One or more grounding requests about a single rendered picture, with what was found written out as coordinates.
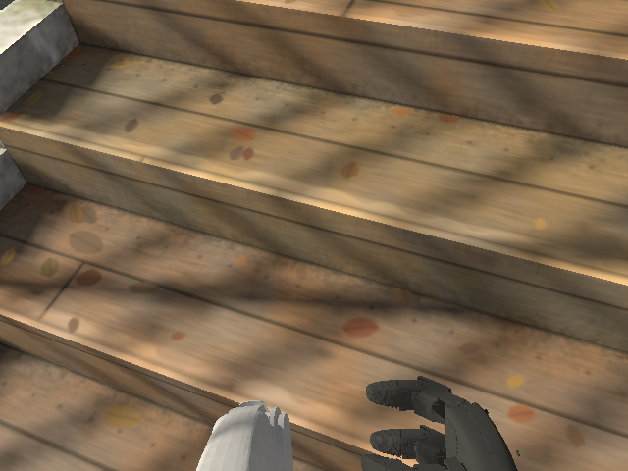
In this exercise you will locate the right robot hand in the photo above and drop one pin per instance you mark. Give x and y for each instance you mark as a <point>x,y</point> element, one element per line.
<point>471,442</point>

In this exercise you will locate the left robot thigh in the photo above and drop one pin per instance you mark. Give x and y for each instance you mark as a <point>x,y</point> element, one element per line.
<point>249,439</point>

